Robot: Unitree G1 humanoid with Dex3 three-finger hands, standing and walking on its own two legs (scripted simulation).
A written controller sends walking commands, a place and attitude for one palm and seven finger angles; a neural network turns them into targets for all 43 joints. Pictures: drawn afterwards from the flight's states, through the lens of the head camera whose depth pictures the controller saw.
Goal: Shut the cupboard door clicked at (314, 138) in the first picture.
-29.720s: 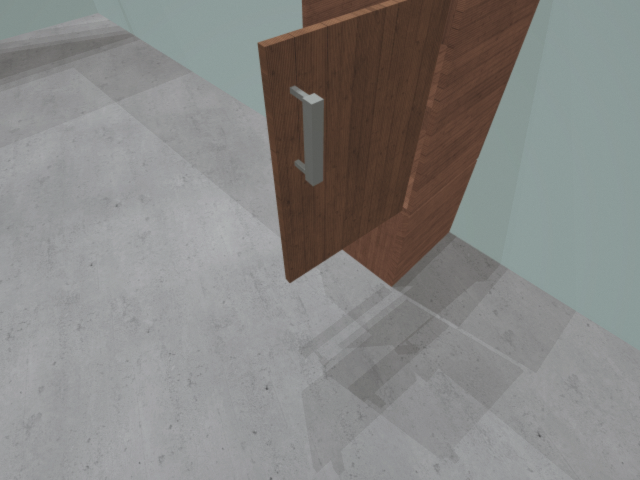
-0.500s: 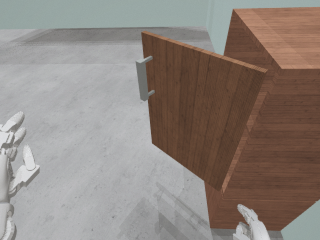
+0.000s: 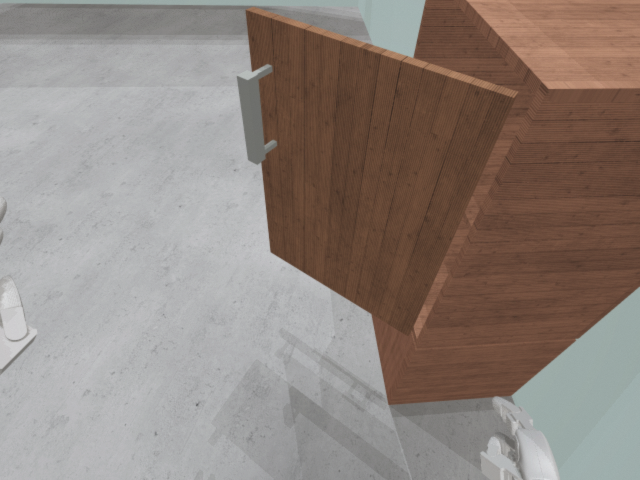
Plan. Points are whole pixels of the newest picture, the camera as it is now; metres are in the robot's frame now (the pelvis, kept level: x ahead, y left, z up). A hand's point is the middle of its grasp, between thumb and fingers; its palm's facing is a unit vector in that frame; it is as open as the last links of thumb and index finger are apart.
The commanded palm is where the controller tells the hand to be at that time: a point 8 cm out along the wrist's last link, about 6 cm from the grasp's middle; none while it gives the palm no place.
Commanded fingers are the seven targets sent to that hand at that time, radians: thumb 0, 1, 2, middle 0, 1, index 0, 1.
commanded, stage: step back with the hand held close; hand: left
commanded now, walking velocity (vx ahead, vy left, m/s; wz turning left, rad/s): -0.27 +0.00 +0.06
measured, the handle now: (261, 115) +0.66 +0.14 +0.10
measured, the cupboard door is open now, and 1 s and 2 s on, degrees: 50 50 50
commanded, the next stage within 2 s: stop stepping back and stand still in 1.32 s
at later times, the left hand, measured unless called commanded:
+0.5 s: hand out of the picture +0.14 +0.27 +0.17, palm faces +0.51 -0.74 -0.44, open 7.4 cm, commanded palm +0.08 +0.30 +0.18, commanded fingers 0.00 0.90 0.90 -0.20 -0.30 -0.20 -0.30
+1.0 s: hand out of the picture +0.09 +0.28 +0.18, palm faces +0.55 -0.73 -0.41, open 7.4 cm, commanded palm +0.04 +0.30 +0.18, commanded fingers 0.00 0.90 0.90 -0.20 -0.30 -0.20 -0.30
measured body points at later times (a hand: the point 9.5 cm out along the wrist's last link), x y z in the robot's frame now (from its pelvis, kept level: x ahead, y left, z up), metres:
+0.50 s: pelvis -0.05 +0.00 -0.02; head -0.05 +0.02 +0.42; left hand +0.11 +0.31 +0.20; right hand +0.10 -0.24 -0.10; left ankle +0.00 +0.07 -0.73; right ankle +0.06 -0.14 -0.73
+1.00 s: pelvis -0.09 -0.01 -0.01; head -0.07 +0.03 +0.44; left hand +0.05 +0.32 +0.20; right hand +0.09 -0.23 -0.09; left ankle +0.00 +0.08 -0.73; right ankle -0.14 -0.15 -0.73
